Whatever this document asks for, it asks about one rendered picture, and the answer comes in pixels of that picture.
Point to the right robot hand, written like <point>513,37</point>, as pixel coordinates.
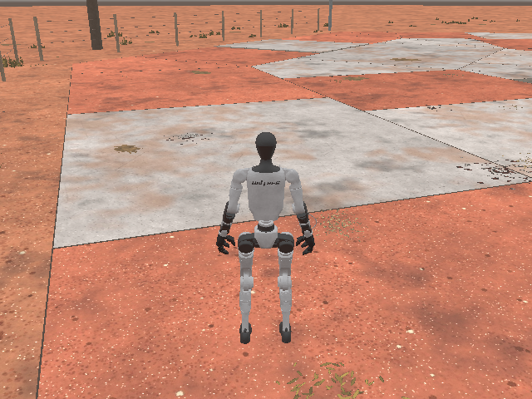
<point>308,242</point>

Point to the left robot foot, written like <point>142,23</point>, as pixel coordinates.
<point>245,336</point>

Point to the left robot forearm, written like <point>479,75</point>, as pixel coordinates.
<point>226,222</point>

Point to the left robot hand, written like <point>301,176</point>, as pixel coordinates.
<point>221,243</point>

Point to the right robot forearm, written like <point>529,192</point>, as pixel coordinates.
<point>305,223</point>

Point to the robot right upper arm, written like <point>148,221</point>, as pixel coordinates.
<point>291,176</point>

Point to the robot left upper arm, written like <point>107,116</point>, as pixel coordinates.
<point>240,176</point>

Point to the robot left thigh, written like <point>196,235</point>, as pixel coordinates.
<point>246,254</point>

